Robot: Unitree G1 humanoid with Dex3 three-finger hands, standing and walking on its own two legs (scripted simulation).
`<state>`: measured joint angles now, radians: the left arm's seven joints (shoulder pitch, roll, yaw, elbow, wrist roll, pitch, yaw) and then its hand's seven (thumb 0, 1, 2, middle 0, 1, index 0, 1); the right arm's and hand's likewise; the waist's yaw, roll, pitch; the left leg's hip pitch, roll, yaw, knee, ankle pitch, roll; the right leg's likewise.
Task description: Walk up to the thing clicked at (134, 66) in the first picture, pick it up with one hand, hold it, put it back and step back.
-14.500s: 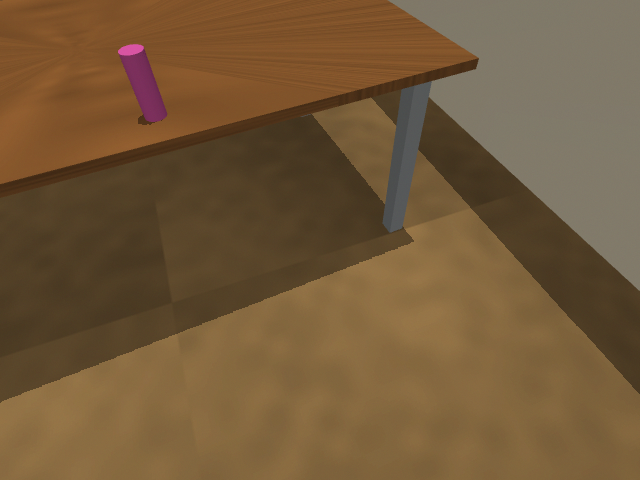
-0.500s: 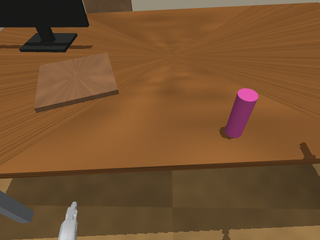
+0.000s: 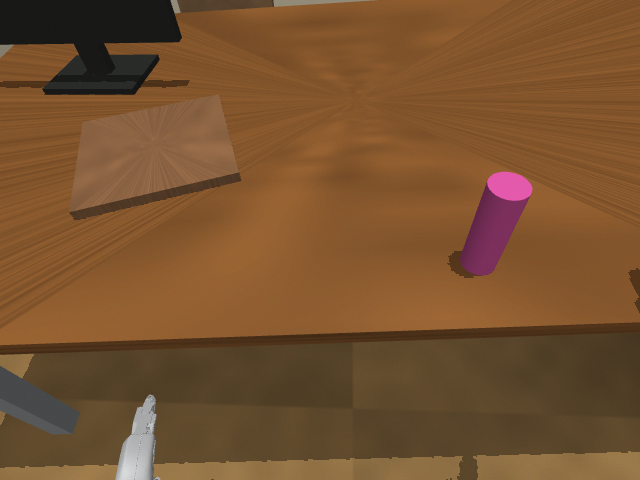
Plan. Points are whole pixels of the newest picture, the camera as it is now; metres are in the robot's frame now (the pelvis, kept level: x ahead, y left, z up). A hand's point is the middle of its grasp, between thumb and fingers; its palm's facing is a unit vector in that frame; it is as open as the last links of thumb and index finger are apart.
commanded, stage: go down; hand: right
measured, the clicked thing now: (491, 227) +0.45 -0.19 +0.05
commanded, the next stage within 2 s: approach in 1.40 s
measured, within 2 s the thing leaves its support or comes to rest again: neither
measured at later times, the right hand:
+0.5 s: hand out of the picture +0.35 -0.38 +0.15, palm faces +0.16 +0.99 +0.00, open 17.2 cm
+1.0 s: hand out of the picture +0.37 -0.38 +0.16, palm faces +0.17 +0.99 +0.00, open 17.3 cm
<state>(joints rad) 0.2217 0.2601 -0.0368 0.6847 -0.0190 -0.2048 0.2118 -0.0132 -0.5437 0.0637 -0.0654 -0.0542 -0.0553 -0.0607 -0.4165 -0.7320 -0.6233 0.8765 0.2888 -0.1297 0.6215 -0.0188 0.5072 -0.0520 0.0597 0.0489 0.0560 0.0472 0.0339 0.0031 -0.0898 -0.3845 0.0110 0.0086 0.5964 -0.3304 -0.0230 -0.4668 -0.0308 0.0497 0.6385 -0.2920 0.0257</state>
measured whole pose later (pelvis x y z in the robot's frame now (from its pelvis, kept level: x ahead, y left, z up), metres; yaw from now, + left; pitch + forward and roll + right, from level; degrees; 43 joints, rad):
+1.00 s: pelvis +0.00 -0.01 -0.01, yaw +1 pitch +10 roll +2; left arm 0.25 0.26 -0.06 0.58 -0.02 -0.20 0.19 -0.01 -0.54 0.06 -0.06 -0.05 -0.05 -0.06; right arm -0.58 -0.84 -0.64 1.00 0.23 -0.09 0.61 -0.02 0.50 -0.05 0.07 0.05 0.06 0.05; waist 0.07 0.00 -0.11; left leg -0.49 0.00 0.00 0.68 -0.36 -0.03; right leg -0.58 -0.04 0.05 0.75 -0.34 0.02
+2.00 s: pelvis -0.01 +0.00 -0.03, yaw +1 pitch +14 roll +2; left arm 0.26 0.24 -0.04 0.48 0.02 -0.21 0.14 -0.01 -0.51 0.03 -0.07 -0.06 -0.07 -0.05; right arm -0.59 -0.60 -0.50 0.98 0.22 -0.26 0.47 -0.02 0.48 -0.05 0.06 0.04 0.05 0.04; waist 0.12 0.03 -0.12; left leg -0.68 0.00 0.00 0.85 -0.41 -0.03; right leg -0.76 -0.04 0.05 0.88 -0.38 0.03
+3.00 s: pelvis -0.03 +0.00 -0.05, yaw +3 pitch +14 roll +1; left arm 0.38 0.21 0.05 0.17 0.01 -0.04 0.02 -0.01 -0.55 0.06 -0.06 -0.05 -0.05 -0.06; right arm -0.62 -0.36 -0.40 0.87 0.10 -0.31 0.08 -0.02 0.45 -0.02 0.21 0.07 0.20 0.07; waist 0.12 0.01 -0.12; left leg -0.75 -0.01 -0.03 0.95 -0.44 -0.02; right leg -0.80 -0.05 0.03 0.96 -0.40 0.03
